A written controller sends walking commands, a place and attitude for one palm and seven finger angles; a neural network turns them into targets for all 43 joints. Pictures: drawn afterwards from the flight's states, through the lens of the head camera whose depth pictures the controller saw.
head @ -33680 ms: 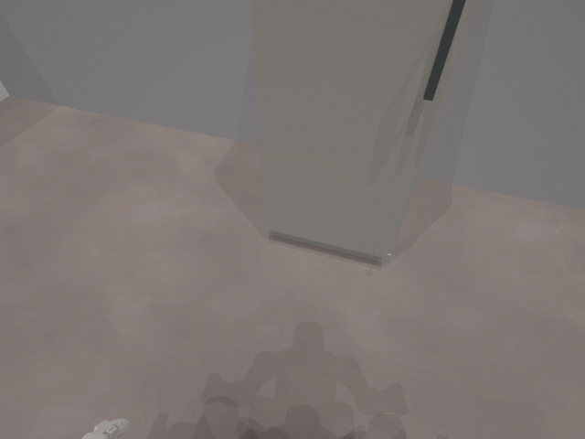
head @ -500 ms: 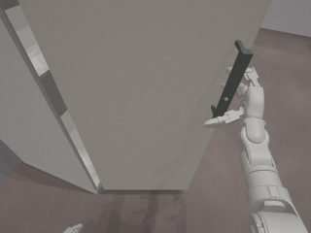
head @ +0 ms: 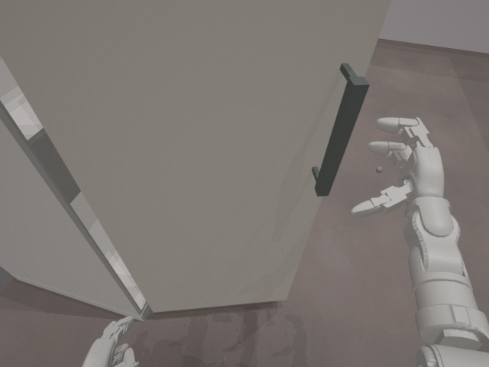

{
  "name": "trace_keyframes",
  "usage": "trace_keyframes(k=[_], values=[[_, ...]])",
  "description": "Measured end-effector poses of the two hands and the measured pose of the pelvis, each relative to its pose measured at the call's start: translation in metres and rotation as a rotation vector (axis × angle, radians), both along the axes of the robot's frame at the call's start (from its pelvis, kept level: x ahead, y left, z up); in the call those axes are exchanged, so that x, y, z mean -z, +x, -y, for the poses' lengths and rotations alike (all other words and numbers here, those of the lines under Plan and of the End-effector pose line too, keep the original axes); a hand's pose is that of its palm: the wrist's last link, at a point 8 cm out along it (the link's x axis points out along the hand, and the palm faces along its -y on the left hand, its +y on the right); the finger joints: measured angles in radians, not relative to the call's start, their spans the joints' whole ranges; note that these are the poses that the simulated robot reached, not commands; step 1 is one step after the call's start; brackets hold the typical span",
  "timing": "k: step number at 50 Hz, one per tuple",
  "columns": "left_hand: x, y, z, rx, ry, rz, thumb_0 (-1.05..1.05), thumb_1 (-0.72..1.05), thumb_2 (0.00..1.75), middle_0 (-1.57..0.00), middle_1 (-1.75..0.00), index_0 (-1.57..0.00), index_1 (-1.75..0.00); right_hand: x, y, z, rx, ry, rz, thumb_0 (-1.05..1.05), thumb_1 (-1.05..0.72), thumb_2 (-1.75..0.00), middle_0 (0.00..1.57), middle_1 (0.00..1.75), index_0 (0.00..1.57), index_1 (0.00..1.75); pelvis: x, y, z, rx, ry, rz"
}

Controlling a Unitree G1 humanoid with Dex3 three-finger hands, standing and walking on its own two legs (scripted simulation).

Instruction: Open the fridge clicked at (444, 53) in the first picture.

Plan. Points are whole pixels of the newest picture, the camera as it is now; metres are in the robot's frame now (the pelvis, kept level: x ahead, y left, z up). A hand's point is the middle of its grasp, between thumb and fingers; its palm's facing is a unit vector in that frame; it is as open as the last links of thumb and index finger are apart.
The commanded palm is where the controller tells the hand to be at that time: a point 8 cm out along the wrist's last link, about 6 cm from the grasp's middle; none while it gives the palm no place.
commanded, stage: slip the hand off the handle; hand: right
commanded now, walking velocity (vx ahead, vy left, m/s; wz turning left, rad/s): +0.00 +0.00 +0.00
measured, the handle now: (332, 137) +0.45 -0.12 +0.16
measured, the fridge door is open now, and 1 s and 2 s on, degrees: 68 68 68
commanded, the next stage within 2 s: draw the hand back to the body in 0.80 s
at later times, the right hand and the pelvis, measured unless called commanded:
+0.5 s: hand (394, 202) +0.33 -0.19 +0.15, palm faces +0.08 +0.99 -0.12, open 14.7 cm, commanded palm +0.29 -0.23 +0.16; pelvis +0.00 -0.01 +0.00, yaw +1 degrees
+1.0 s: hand (403, 230) +0.28 -0.18 +0.15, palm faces +0.09 +1.00 -0.04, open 14.7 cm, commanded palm +0.24 -0.23 +0.16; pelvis -0.01 +0.00 +0.00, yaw -1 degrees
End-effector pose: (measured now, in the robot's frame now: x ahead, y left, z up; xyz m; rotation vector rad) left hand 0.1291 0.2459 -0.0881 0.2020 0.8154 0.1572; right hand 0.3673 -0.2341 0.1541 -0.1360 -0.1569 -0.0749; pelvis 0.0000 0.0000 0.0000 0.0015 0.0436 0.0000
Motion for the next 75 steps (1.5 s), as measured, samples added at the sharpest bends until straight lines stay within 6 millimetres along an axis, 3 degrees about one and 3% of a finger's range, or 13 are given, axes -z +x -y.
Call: trace_keyframes(k=[10,16,21,33,42,47,51,54,59,68,72,75], values=[[0.007,-0.014,0.011,-0.014,-0.004,-0.04,0.01,0.9,0.9,-0.2,-0.3,-0.2,-0.3,-0.007,-0.001,0.015,-0.021,-0.004,0.046,-0.01,0.56,-0.2,0.26,1.16,0.25,1.15,0.002,0.0,0.007,-0.005,0.005,-0.007],[0.007,-0.017,0.016,-0.024,-0.021,-0.024,0.01,0.9,0.9,-0.2,-0.3,-0.2,-0.3,0.001,-0.018,0.007,-0.059,0.013,0.029,-0.01,0.56,-0.2,0.25,1.16,0.25,1.15,0.001,0.003,0.014,-0.015,0.004,0.0],[0.002,-0.007,0.021,-0.002,-0.024,0.021,0.01,0.9,0.9,-0.2,-0.3,-0.2,-0.3,0.007,-0.043,0.003,-0.045,0.023,0.043,-0.01,0.56,-0.2,0.26,1.16,0.25,1.15,0.001,0.002,0.015,-0.021,0.002,0.017],[-0.019,0.035,0.035,0.093,-0.034,0.179,0.01,0.9,0.9,-0.2,-0.3,-0.2,-0.3,-0.004,-0.097,0.008,-0.012,-0.008,0.067,-0.01,0.56,-0.2,0.26,1.16,0.25,1.15,0.001,-0.007,0.01,0.003,0.005,0.062],[-0.025,0.044,0.041,0.135,-0.044,0.232,0.01,0.9,0.9,-0.2,-0.3,-0.2,-0.3,0.002,-0.121,-0.007,-0.027,-0.002,0.047,-0.01,0.56,-0.2,0.26,1.16,0.25,1.15,0.001,-0.011,0.003,0.013,0.002,0.079],[-0.021,0.04,0.038,0.143,-0.044,0.219,0.01,0.9,0.9,-0.2,-0.3,-0.2,-0.3,-0.002,-0.122,-0.008,-0.011,-0.019,0.061,-0.01,0.56,-0.2,0.26,1.16,0.25,1.15,0.002,-0.012,-0.002,0.018,0.002,0.084],[-0.018,0.037,0.033,0.112,-0.042,0.195,0.01,0.9,0.9,-0.2,-0.3,-0.2,-0.3,0.001,-0.115,0.005,0.02,0.12,-0.046,-0.01,0.56,-0.2,0.26,1.16,0.25,1.15,-0.001,-0.009,-0.004,0.02,0.003,0.089],[-0.019,0.04,0.029,0.098,-0.043,0.207,0.01,0.9,0.9,-0.2,-0.3,-0.2,-0.3,-0.002,-0.114,0.013,0.056,0.123,-0.106,-0.01,0.56,-0.2,0.26,1.16,0.25,1.15,-0.002,-0.005,-0.005,0.019,0.002,0.09],[-0.027,0.05,0.025,0.097,-0.046,0.251,0.01,0.9,0.9,-0.2,-0.3,-0.2,-0.3,-0.008,-0.13,0.019,0.065,0.1,-0.087,-0.01,0.55,-0.2,0.25,1.15,0.25,1.15,-0.003,0.001,-0.004,0.014,-0.001,0.088],[-0.038,0.066,0.026,0.127,-0.012,0.296,0.01,0.9,0.9,-0.2,-0.3,-0.2,-0.3,0.003,-0.158,0.034,0.102,0.109,-0.112,-0.01,0.55,-0.2,0.25,1.15,0.25,1.15,-0.001,0.002,-0.004,0.028,0.005,0.103],[-0.041,0.069,0.032,0.138,-0.014,0.32,0.01,0.9,0.9,-0.2,-0.3,-0.2,-0.3,-0.004,-0.166,0.04,0.102,0.087,-0.077,-0.01,0.52,-0.21,0.25,1.14,0.24,1.13,-0.001,0.002,-0.003,0.03,0.006,0.105],[-0.041,0.068,0.037,0.16,-0.008,0.317,0.01,0.9,0.9,-0.2,-0.3,-0.2,-0.3,-0.014,-0.174,0.046,0.187,-0.036,-0.027,-0.01,0.47,-0.24,0.25,1.1,0.24,1.1,-0.002,0.001,-0.001,0.027,0.01,0.109]])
